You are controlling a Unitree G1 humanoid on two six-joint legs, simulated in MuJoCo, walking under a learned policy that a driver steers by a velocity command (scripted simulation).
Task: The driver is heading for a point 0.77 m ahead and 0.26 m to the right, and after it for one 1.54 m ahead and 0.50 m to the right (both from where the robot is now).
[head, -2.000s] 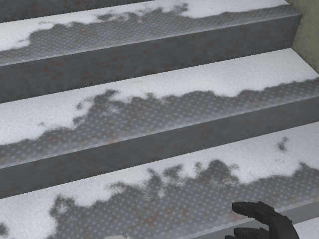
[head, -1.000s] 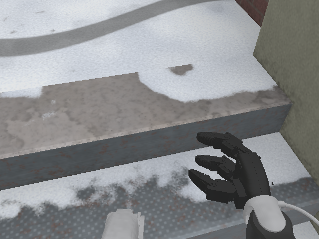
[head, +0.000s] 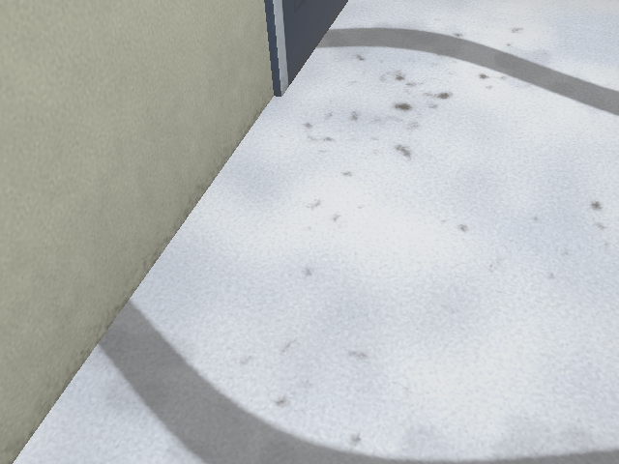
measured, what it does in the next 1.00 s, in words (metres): climbs, turning right: right foot, then left foot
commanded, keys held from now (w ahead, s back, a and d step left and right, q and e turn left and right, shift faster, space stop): w+e+shift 0.36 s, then e+shift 0.34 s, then q+shift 0.30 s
